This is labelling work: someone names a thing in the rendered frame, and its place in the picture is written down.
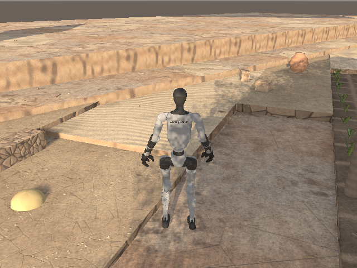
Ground left robot upper arm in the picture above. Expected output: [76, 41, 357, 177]
[151, 112, 168, 143]

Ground right robot upper arm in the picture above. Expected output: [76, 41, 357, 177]
[191, 113, 207, 142]

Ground robot left forearm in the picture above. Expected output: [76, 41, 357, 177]
[143, 134, 156, 156]

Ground robot right hand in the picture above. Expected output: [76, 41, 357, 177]
[201, 151, 214, 162]

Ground robot shin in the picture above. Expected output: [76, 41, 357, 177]
[187, 185, 196, 222]
[162, 181, 170, 220]

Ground robot left hand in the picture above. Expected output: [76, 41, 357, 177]
[141, 153, 154, 167]

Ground robot right shin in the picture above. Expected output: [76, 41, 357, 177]
[187, 185, 196, 222]

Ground robot left shin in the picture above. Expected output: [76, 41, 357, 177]
[162, 181, 170, 220]

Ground robot right forearm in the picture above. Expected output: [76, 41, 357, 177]
[201, 134, 212, 154]

